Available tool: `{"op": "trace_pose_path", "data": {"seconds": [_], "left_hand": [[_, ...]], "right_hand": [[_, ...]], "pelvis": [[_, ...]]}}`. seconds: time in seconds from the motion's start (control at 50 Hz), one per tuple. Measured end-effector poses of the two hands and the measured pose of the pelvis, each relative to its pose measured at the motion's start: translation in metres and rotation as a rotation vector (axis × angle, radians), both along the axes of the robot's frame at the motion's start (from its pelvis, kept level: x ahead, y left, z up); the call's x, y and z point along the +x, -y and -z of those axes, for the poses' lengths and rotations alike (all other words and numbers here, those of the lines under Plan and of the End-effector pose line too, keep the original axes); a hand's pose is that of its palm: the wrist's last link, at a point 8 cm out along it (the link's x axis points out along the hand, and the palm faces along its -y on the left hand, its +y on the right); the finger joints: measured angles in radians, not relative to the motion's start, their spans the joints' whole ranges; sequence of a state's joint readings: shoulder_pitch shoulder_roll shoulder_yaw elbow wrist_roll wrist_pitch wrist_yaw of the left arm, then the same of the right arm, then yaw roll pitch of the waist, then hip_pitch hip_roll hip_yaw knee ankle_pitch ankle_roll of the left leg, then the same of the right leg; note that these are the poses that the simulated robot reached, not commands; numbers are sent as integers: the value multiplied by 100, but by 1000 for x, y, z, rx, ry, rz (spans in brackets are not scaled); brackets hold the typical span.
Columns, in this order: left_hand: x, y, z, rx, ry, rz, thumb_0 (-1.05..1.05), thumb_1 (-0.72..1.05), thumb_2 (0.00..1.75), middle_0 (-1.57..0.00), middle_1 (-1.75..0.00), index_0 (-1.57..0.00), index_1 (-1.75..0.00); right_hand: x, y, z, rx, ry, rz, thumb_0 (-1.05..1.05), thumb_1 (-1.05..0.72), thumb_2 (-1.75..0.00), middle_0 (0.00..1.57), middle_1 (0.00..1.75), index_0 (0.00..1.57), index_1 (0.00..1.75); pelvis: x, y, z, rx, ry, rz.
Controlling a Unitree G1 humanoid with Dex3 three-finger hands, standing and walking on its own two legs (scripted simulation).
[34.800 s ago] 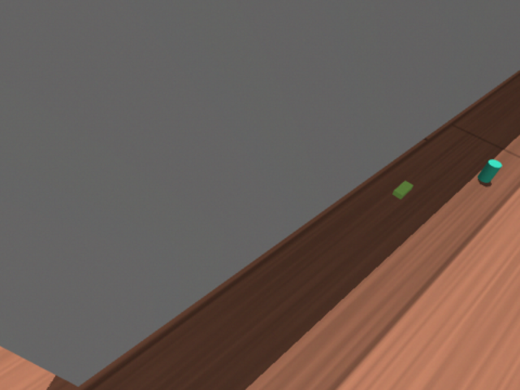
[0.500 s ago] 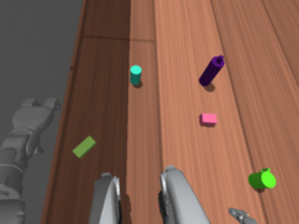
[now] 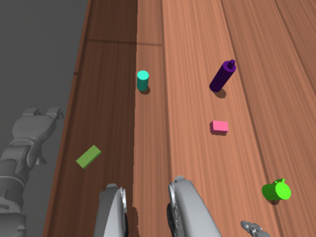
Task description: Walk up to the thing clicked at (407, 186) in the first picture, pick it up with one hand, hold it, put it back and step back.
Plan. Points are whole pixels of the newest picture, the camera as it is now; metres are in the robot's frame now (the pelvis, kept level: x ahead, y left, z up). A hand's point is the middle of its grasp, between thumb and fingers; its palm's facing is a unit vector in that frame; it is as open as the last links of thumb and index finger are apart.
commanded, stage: go down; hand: left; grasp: from above
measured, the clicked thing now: (89, 156) +0.46 +0.25 -0.56
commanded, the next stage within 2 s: approach in 0.28 s
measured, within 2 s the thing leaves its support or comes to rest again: neither
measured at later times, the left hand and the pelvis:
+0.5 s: hand (41, 140) +0.40 +0.28 -0.09, palm faces -0.44 +0.03 -0.90, open 13.8 cm; pelvis +0.00 +0.00 +0.01, yaw +0 degrees
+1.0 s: hand (74, 155) +0.41 +0.26 -0.32, palm faces -0.46 +0.04 -0.88, open 14.3 cm; pelvis -0.03 +0.00 -0.16, yaw -2 degrees
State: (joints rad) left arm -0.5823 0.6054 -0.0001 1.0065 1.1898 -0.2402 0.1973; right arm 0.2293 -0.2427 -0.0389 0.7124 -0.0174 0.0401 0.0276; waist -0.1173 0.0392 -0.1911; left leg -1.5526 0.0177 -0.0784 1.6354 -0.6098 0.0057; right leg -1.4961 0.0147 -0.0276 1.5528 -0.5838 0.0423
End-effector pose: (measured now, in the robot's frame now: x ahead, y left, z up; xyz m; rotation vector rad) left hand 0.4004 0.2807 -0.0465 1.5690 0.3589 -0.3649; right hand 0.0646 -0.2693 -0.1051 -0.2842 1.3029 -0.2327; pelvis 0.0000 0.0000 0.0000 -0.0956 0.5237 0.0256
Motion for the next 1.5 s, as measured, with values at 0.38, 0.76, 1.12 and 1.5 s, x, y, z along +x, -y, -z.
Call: {"op": "trace_pose_path", "data": {"seconds": [0.38, 0.76, 1.12, 1.5], "left_hand": [[-1, 1, -10, -1, 7, -7, 0, -41, 92, -24, -79, -21, -82], [16, 9, 81, -8, -54, 64, 0, -58, 106, -12, -93, -8, -97], [20, 33, 269, -49, -47, 76, 0, -57, 106, -9, -100, -8, -102], [49, 40, 383, -79, -36, 23, 0, -51, 101, -8, -99, -9, -99]], "right_hand": [[10, 2, -7, 5, 17, -2, 1, -92, -91, 20, 30, 21, 30], [-7, 14, 42, -47, -37, -52, 1, -92, -91, 20, 30, 21, 30], [-55, -2, 193, 23, -164, -100, 1, -91, -90, 20, 30, 21, 30], [-80, 17, 231, -43, -288, -191, 1, -90, -89, 20, 30, 21, 30]], "pelvis": [[4, 1, -8, 3, 8, 2], [-8, -1, 52, -15, -78, 15], [-34, 4, 195, -25, -105, 31], [-21, 12, 271, -55, -26, 84]]}}
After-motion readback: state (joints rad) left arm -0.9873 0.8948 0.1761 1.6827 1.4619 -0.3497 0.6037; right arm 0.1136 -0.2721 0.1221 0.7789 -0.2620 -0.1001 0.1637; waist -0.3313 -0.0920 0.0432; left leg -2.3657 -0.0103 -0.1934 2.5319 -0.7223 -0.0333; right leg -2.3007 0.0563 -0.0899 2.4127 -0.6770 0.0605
